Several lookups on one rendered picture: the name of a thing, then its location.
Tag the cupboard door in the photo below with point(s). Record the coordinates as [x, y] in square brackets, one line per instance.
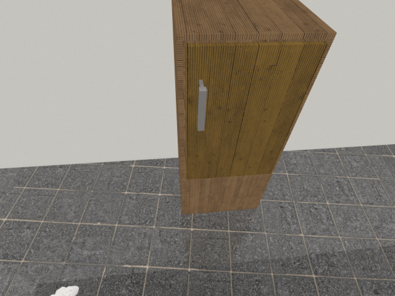
[254, 94]

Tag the handle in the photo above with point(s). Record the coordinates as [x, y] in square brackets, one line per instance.
[201, 106]

